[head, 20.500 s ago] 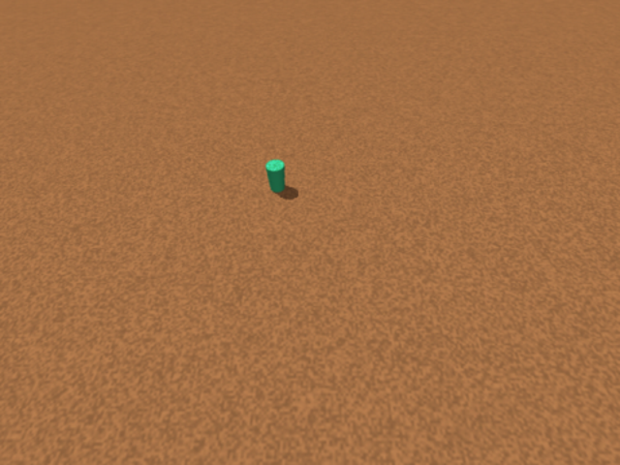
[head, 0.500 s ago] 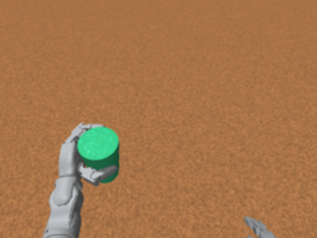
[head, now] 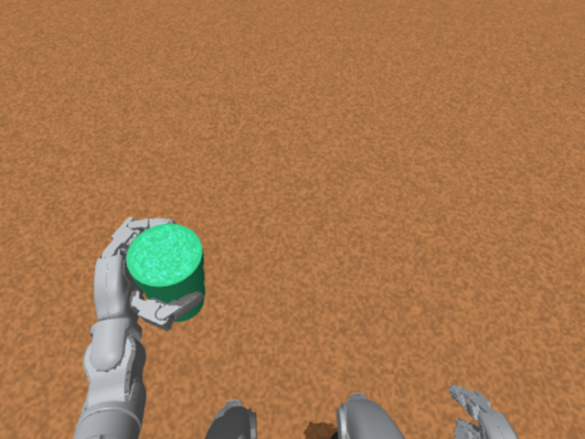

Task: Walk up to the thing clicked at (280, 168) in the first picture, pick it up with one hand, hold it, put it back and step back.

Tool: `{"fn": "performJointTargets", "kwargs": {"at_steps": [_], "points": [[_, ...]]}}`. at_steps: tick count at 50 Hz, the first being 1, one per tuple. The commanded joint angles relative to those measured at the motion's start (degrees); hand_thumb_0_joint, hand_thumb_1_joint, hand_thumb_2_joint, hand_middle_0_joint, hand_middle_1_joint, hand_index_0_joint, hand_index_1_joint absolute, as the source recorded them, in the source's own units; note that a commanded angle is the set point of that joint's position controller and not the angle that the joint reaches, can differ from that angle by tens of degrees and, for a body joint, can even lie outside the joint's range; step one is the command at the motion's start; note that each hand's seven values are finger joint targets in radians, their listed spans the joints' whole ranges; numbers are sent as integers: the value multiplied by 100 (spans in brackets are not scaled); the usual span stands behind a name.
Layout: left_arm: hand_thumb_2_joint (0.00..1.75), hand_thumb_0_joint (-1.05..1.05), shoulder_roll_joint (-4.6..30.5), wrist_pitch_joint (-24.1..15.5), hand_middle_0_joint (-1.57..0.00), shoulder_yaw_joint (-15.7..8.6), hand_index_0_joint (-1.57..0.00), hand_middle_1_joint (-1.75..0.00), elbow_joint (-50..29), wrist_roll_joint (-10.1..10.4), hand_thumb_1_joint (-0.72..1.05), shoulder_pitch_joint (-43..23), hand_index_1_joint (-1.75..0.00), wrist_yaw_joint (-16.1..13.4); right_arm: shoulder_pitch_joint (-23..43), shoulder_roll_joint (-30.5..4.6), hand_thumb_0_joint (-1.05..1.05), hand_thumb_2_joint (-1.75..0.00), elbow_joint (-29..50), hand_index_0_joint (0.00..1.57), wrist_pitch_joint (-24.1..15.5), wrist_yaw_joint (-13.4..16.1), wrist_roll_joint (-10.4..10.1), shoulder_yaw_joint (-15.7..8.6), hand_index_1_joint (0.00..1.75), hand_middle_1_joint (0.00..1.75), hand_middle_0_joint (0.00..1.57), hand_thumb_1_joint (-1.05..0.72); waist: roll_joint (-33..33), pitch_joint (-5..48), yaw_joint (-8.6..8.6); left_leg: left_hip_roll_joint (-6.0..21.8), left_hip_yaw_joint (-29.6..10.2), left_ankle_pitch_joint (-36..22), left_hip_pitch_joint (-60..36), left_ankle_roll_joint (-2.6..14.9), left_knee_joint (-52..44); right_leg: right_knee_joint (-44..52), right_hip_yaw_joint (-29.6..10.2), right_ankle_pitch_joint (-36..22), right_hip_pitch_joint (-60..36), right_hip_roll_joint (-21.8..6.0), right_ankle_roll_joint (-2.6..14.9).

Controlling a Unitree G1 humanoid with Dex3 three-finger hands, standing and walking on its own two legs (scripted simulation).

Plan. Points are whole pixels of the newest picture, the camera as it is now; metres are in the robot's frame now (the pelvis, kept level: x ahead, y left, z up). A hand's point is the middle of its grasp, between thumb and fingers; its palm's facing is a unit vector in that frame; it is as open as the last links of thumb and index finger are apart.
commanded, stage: crouch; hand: left
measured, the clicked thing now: (174, 279) +0.35 +0.17 -0.02
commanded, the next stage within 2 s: lower in 1.40 s
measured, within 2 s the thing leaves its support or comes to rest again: neither
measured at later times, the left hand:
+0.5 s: hand (195, 312) +0.38 +0.19 -0.25, palm faces +0.12 -0.99 +0.00, open 11.7 cm
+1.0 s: hand (201, 325) +0.40 +0.21 -0.39, palm faces +0.13 -0.99 +0.00, open 11.7 cm
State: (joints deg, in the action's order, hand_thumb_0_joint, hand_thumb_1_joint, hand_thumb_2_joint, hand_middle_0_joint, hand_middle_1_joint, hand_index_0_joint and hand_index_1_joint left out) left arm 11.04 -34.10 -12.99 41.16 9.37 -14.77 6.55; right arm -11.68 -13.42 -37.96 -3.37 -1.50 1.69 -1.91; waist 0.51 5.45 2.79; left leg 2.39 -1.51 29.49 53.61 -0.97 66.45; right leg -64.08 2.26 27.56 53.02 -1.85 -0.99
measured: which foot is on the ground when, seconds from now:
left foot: down 0.00-1.00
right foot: down 0.00-1.00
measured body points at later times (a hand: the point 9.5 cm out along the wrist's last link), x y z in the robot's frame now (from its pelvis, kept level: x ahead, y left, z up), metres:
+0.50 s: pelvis -0.05 +0.00 -0.21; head +0.14 +0.03 +0.19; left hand +0.37 +0.24 -0.24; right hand +0.07 -0.26 -0.34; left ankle +0.02 +0.13 -0.65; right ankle +0.03 -0.13 -0.65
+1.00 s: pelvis -0.08 +0.01 -0.34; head +0.13 +0.06 +0.05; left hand +0.38 +0.26 -0.39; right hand +0.00 -0.27 -0.45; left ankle +0.02 +0.13 -0.65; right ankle +0.03 -0.13 -0.65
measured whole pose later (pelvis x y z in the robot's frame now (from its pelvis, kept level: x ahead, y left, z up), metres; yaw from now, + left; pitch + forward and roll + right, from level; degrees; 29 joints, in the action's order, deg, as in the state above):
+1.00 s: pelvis -0.08 +0.01 -0.34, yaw -5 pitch +28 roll -7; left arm 26.4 -45.1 -27.8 67.2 4.5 -41.2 9.5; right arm -5.5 -16.7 -41.5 -0.5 -6.1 8.0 5.3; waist 2.1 2.0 9.8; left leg 0.4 -7.7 38.8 126.5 -1.2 136.9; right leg -131.3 3.0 35.6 124.0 -1.7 -1.8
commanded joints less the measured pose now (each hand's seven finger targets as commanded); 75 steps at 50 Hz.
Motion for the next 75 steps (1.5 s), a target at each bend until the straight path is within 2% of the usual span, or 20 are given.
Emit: {"fn": "performJointTargets", "kwargs": {"at_steps": [1, 7, 10, 21, 23, 24, 26, 28, 29, 31, 39, 47, 50, 52, 55, 56, 60, 67, 71, 75], "points": [[114, 0, 753, -898, -114, -298, -117, -131, -409, 63, -1, -1537, -130, 174, -115, -891, 0, -91, 553, 20, -168, 10, 20, -263, 30, 30, 20, -91, -134, 2260, 98, -237, -29, -1092, 140, 158, 299, -352, -68, -1155, 146, 184, 224], [116, 0, 1215, -1257, -115, -660, -117, -130, -290, 41, 4, -2142, -129, 291, -198, -1016, 0, -90, 528, 20, -105, -57, 83, -221, 30, 30, 20, -91, -302, 3274, 58, -254, -69, -1143, 1285, 171, 1421, -1440, -179, -1138, 970, 135, 233], [117, 0, 1083, -1312, -115, -554, -117, -131, -259, 76, 4, -2515, -131, 321, -204, -1093, 0, -91, 461, 20, -76, -101, 119, -237, 30, 30, 20, -91, -492, 3614, 135, -233, -117, -1213, 1427, 149, 1829, -1912, -130, -1051, 1627, 159, 277], [120, 0, 1436, -1476, -120, -870, -121, -135, 798, -156, 3, -3319, -135, 250, -156, -1179, 0, -91, 179, 20, -4, -213, 301, -146, 30, 30, 20, -92, -479, 3694, 356, -257, -120, -243, 3096, 139, 3216, -3363, 66, -156, 3347, 176, 315], [119, 0, 1731, -1547, -121, -1111, -122, -135, 896, -204, 3, -3450, -135, 220, -150, -1183, 0, -91, 146, 20, 3, -239, 338, -93, 30, 30, 20, -92, -398, 3773, 275, -267, -55, -142, 3476, 158, 3513, -3581, 33, -89, 3401, 161, 296], [119, 0, 1658, -1568, -121, -1110, -123, -136, 1032, -209, 3, -3530, -136, 241, -139, -1197, 0, -91, 137, 20, 9, -251, 363, -82, 30, 30, 20, -92, -403, 3800, 349, -267, -43, -188, 3531, 173, 3681, -3713, 50, -145, 3563, 151, 286], [120, 0, 2043, -1647, -122, -1355, -123, -136, 821, -241, 1, -3864, -136, 214, -167, -1241, 0, -91, 122, 20, 26, -280, 387, -67, 30, 30, 20, -93, -470, 4015, 289, -282, 21, -7, 3788, 166, 3884, -3898, 29, -14, 3554, 154, 274], [122, 0, 2019, -1654, -122, -1331, -123, -137, 1034, -275, 3, -3958, -138, 206, -128, -1236, 0, -91, 98, 20, 36, -293, 410, -50, 30, 30, 20, -92, -474, 3840, 367, -289, 78, 364, 4186, 177, 4070, -3973, -13, 323, 3667, 153, 248], [121, 0, 2234, -1659, -122, -1536, -123, -137, 1086, -285, 5, -3892, -137, 201, -132, -1280, 0, -91, 85, 20, 40, -296, 415, -37, 30, 30, 20, -93, -449, 3896, 330, -277, 77, 379, 4210, 175, 4152, -4094, 42, 338, 3768, 165, 246], [121, 0, 2096, -1658, -121, -1346, -121, -136, 1109, -331, 3, -4127, -137, 270, -173, -1307, 0, -91, 46, 20, 61, -311, 447, -24, 30, 30, 20, -93, -612, 4040, 472, -280, 95, 356, 4285, 179, 4360, -4307, 84, 242, 3898, 168, 252], [116, 0, 2496, -1564, -113, -1487, -115, -130, 1414, -412, 2, -4403, -130, 320, -103, -1526, 0, -91, -31, 20, 137, -329, 506, 103, 30, 30, 20, -91, -860, 3550, 597, -273, -21, 855, 4791, 169, 4807, -4979, 389, 614, 4812, 196, 262], [115, 0, 2728, -1539, -109, -1611, -112, -128, 1532, -460, 1, -4408, -127, 269, -95, -1729, 0, -91, -70, 20, 232, -374, 623, 315, 30, 30, 20, -91, -1083, 3278, 722, -246, -196, 646, 4973, 121, 5237, -5501, 559, 364, 5190, 211, 270], [115, 0, 2751, -1567, -110, -1608, -113, -129, 1595, -465, 4, -4367, -128, 224, 26, -1796, 0, -90, -32, 20, 269, -397, 663, 377, 30, 30, 20, -90, -1086, 2994, 750, -243, -252, 942, 5191, 130, 5306, -5568, 615, 580, 5385, 227, 263], [116, 0, 2896, -1602, -110, -1678, -113, -129, 1620, -519, 5, -4318, -128, 193, 16, -1824, 0, -90, -33, 20, 316, -409, 710, 430, 30, 30, 20, -90, -1188, 3097, 753, -235, -257, 789, 5128, 113, 5429, -5657, 627, 443, 5360, 244, 266], [117, 0, 2747, -1655, -111, -1535, -114, -130, 1539, -478, 6, -4382, -129, 189, 72, -1831, 0, -91, -29, 20, 321, -434, 753, 489, 30, 30, 20, -90, -1075, 2998, 879, -229, -247, 791, 5352, 145, 5613, -5680, 640, 396, 5295, 280, 244], [119, 0, 2922, -1679, -111, -1681, -114, -131, 1511, -471, 5, -4374, -130, 168, 18, -1871, 0, -91, -52, 20, 331, -439, 774, 522, 30, 30, 20, -90, -1110, 3045, 866, -230, -259, 673, 5323, 134, 5658, -5720, 657, 293, 5213, 284, 237], [118, 0, 3021, -1720, -110, -1679, -113, -130, 1588, -497, 6, -4257, -129, 138, 78, -1938, 0, -91, -20, 20, 381, -471, 838, 616, 30, 30, 20, -90, -1227, 2984, 907, -213, -329, 535, 5345, 110, 5773, -5868, 722, 182, 5223, 303, 236], [120, 0, 3072, -1835, -112, -1659, -115, -133, 1579, -461, 7, -4225, -131, 127, 276, -2049, 0, -91, 36, 20, 419, -516, 934, 726, 30, 30, 20, -91, -1240, 2690, 1032, -188, -406, 659, 5505, 129, 5979, -5967, 795, 219, 5361, 335, 219], [119, 0, 3192, -1876, -112, -1748, -116, -133, 1515, -480, 5, -4067, -132, 80, 319, -2127, 0, -91, 59, 20, 451, -534, 986, 784, 30, 30, 20, -91, -1429, 2748, 990, -169, -511, 367, 5271, 59, 5968, -6140, 878, 21, 5411, 327, 243], [122, 0, 3078, -1901, -113, -1612, -116, -134, 1591, -491, 8, -4046, -133, 26, 388, -2189, 0, -91, 92, 20, 499, -559, 1027, 846, 30, 30, 20, -91, -1499, 2593, 1109, -155, -595, 421, 5266, 38, 5995, -6196, 943, 20, 5501, 332, 249]]}}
